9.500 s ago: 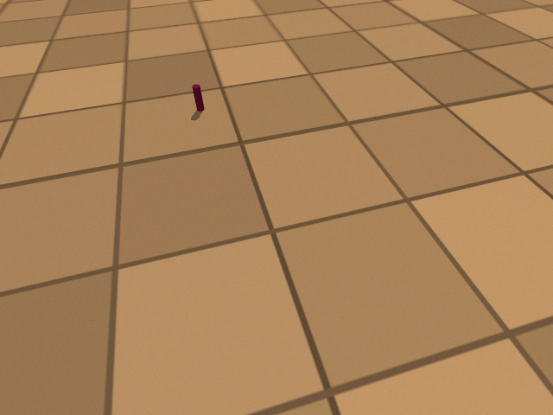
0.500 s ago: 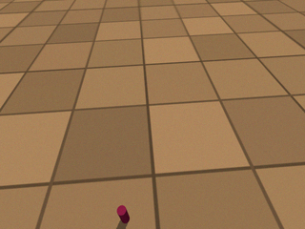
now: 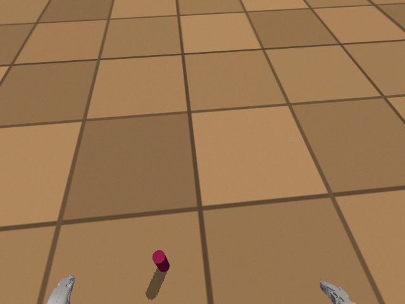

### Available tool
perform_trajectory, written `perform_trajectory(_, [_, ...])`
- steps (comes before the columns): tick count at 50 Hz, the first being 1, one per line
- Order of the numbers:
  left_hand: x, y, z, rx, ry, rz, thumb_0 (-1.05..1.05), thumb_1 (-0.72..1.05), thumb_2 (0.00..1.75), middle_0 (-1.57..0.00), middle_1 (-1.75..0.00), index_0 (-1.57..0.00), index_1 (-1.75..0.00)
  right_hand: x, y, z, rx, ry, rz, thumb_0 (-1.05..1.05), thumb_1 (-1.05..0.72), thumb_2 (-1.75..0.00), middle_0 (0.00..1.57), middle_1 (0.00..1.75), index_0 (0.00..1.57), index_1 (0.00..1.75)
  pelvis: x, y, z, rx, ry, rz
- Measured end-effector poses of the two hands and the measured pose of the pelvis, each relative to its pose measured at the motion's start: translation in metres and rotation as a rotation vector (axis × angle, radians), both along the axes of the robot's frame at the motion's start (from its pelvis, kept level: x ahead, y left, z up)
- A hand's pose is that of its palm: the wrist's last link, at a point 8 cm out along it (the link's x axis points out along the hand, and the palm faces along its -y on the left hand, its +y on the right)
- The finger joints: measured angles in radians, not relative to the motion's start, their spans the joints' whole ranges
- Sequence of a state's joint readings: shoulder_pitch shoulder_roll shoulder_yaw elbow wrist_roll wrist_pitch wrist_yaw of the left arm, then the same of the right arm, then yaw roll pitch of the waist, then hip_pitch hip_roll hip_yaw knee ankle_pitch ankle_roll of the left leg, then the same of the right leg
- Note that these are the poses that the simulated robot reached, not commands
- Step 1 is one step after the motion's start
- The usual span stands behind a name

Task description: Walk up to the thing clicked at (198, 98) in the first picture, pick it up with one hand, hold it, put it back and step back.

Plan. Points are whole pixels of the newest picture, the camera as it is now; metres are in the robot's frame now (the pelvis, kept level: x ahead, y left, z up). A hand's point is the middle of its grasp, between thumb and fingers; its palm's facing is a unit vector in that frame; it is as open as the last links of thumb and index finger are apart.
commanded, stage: go down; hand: left
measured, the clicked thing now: (161, 261) +0.36 +0.19 -0.66
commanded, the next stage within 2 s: none
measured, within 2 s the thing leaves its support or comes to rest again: neither
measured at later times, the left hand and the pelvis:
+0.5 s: hand out of the picture +0.13 +0.27 -0.16, palm faces +0.08 -0.94 -0.32, open 17.3 cm; pelvis -0.01 +0.01 -0.05, yaw +1 degrees
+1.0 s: hand (87, 283) +0.22 +0.32 -0.25, palm faces +0.10 -0.97 -0.21, open 17.5 cm; pelvis -0.05 +0.00 -0.17, yaw +0 degrees
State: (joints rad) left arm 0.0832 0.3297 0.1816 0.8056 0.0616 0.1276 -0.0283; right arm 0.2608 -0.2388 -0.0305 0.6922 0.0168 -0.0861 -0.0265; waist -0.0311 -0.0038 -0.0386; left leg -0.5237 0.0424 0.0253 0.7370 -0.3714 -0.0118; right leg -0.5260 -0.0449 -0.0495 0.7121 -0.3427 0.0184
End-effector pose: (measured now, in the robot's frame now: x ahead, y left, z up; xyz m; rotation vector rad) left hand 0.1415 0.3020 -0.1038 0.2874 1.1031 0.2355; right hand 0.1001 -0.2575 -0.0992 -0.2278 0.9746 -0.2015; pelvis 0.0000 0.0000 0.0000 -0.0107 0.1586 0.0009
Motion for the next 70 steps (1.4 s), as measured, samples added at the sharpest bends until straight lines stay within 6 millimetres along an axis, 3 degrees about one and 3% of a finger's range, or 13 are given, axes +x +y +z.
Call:
perform_trajectory(8, [-0.005,0.002,-0.013,-0.015,-0.042,-0.007,0.0,-0.46,0.06,-0.1,-0.07,-0.09,-0.08,0.024,0.003,-0.006,-0.038,-0.091,0.029,0.01,-0.82,-0.87,0.2,0.3,0.2,0.3,0.0,0.005,-0.02,-0.013,0.044,0.007])
perform_trajectory(19, [-0.017,0.007,-0.02,-0.013,-0.045,0.006,0.0,-0.54,0.05,-0.1,-0.06,-0.09,-0.07,0.051,0.016,-0.012,-0.055,-0.207,0.072,0.01,-0.81,-0.87,0.2,0.3,0.2,0.3,-0.004,0.006,-0.041,-0.029,0.091,0.018])
perform_trajectory(35, [-0.021,0.022,-0.045,-0.03,-0.113,0.022,0.0,-0.54,0.04,-0.09,-0.06,-0.09,-0.07,0.046,0.02,-0.039,-0.078,-0.237,0.1,0.01,-0.82,-0.87,0.2,0.3,0.21,0.3,-0.018,0.004,-0.072,-0.042,0.155,0.025])
perform_trajectory(40, [-0.001,0.039,-0.072,-0.059,-0.217,0.007,0.0,-0.55,0.04,-0.09,-0.06,-0.09,-0.06,0.038,0.012,-0.065,-0.1,-0.223,0.133,0.01,-0.85,-0.88,0.2,0.3,0.21,0.3,-0.03,0.003,-0.098,-0.038,0.213,0.021])
perform_trajectory(49, [0.053,0.059,-0.117,-0.096,-0.466,-0.079,-0.01,-0.55,0.02,-0.08,-0.04,-0.08,-0.03,0.017,-0.001,-0.139,-0.121,-0.121,0.15,0.01,-0.89,-0.89,0.2,0.3,0.21,0.3,-0.05,0.003,-0.161,-0.038,0.317,0.01])
perform_trajectory(60, [0.069,0.085,-0.159,-0.12,-0.601,-0.092,-0.01,-0.51,0.04,-0.05,-0.03,-0.05,-0.02,-0.016,-0.004,-0.214,-0.108,0.014,0.168,0.01,-0.88,-0.89,0.2,0.3,0.21,0.3,-0.069,0.0,-0.217,-0.043,0.383,0.004])
perform_trajectory(70, [0.098,0.097,-0.185,-0.153,-0.706,-0.146,-0.01,-0.51,0.07,-0.03,-0.05,-0.04,-0.04,-0.03,-0.01,-0.254,-0.139,0.052,0.188,0.01,-0.88,-0.89,0.21,0.3,0.21,0.3,-0.081,0.001,-0.259,-0.058,0.409,-0.004])
